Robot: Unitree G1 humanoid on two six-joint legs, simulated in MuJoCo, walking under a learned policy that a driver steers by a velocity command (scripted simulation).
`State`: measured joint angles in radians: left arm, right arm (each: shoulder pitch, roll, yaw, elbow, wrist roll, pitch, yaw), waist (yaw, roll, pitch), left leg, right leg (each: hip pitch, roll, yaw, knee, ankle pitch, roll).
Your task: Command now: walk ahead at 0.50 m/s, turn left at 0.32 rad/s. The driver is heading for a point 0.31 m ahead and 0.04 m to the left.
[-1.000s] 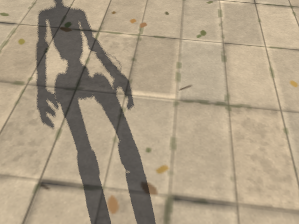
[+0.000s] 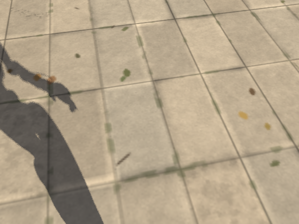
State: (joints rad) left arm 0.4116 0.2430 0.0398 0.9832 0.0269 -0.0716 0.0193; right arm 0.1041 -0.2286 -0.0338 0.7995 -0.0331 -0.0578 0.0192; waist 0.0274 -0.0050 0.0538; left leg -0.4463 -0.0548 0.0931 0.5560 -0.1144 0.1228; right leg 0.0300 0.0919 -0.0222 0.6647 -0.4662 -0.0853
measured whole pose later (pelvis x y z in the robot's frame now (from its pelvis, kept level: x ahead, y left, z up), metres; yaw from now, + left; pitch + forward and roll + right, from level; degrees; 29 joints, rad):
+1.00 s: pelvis +0.24 +0.00 +0.02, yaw +10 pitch -1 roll +0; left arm 0.25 0.22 0.01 1.01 0.01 0.00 0.01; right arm 0.32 -0.19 0.01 1.08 -0.01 -0.01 -0.03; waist 0.01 -0.01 0.01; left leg -0.12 -0.02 -0.03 0.41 -0.26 0.00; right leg -0.25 0.03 -0.02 0.38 -0.10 -0.04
